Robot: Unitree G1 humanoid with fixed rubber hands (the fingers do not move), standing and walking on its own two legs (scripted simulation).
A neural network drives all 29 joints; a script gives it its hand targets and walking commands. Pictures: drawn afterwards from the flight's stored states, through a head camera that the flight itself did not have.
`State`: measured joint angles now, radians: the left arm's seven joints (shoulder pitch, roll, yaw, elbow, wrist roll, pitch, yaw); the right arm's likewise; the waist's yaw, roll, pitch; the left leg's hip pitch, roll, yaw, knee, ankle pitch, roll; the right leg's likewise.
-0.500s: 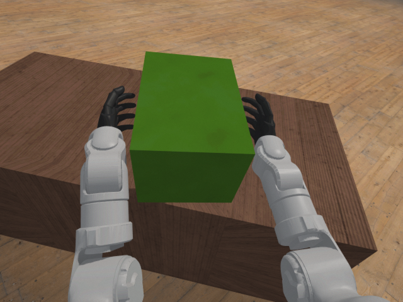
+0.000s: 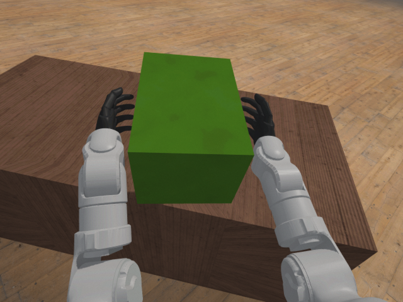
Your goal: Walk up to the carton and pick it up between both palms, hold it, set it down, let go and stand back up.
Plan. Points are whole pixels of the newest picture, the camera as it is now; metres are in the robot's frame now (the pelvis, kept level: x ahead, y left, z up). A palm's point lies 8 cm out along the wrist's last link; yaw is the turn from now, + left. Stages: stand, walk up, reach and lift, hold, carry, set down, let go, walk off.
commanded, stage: hold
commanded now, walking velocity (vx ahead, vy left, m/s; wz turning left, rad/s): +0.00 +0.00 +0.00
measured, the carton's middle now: (186, 126) +0.43 +0.01 +0.14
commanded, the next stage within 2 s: set down in 1.68 s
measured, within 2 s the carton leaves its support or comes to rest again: neither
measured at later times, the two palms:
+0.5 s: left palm (111, 133) +0.36 +0.15 +0.18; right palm (262, 137) +0.36 -0.14 +0.16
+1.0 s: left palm (108, 131) +0.35 +0.15 +0.18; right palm (262, 136) +0.36 -0.14 +0.17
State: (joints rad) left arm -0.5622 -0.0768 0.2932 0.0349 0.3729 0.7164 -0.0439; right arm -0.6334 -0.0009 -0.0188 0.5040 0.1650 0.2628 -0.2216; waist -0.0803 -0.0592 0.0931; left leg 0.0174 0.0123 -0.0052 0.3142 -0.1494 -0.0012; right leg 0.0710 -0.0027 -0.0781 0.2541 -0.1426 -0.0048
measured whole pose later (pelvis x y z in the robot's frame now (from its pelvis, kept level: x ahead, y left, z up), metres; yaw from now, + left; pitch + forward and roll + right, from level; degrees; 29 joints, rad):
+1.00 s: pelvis +0.00 +0.00 +0.00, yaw +0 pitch -10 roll -1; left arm -0.56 -0.07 0.28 0.02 0.38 0.72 -0.04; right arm -0.62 0.00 -0.02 0.49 0.16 0.25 -0.22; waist -0.08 -0.06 0.10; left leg 0.01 0.01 0.00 0.32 -0.15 0.00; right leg 0.07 0.00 -0.08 0.25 -0.14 -0.01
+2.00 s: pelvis +0.00 +0.00 +0.00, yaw +0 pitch -10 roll +0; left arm -0.62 -0.09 0.32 0.18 0.39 0.56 -0.05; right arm -0.64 0.05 -0.17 0.56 0.01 0.12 -0.16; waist -0.06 -0.06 0.06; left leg 0.00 0.00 0.01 0.31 -0.14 0.01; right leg 0.04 -0.01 -0.07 0.28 -0.15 0.00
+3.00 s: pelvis +0.02 +0.00 +0.00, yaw -1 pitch -4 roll +0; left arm -0.66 -0.10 0.36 0.64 0.37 0.21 0.02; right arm -0.67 0.06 -0.39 0.89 -0.18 -0.21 -0.09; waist -0.04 -0.05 0.05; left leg -0.05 0.02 0.04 0.26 -0.14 0.00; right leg -0.02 -0.01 -0.08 0.24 -0.15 -0.01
